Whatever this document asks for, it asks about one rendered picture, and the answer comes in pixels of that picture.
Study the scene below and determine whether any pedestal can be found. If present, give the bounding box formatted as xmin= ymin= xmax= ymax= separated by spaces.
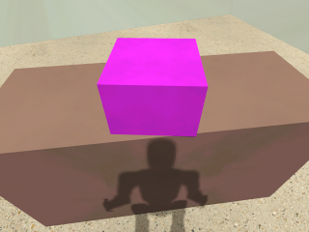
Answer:
xmin=0 ymin=50 xmax=309 ymax=227

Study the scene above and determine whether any carton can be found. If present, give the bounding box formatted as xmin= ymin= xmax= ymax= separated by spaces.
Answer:
xmin=97 ymin=38 xmax=209 ymax=137

